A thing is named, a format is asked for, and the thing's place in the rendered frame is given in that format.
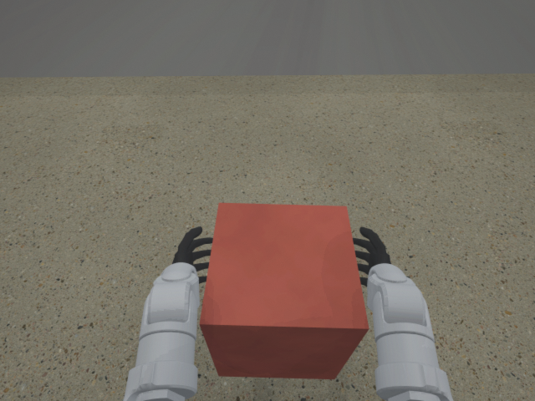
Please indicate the robot right hand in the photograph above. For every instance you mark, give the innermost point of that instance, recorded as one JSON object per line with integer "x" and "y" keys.
{"x": 377, "y": 252}

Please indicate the carton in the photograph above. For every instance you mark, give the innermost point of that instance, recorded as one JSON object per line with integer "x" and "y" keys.
{"x": 283, "y": 297}

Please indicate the robot left hand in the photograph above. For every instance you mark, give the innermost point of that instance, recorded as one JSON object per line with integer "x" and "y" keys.
{"x": 187, "y": 246}

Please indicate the left robot forearm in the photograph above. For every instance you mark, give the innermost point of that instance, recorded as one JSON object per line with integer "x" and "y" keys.
{"x": 164, "y": 369}

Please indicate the right robot forearm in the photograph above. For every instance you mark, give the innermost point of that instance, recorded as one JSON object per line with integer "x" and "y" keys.
{"x": 408, "y": 365}

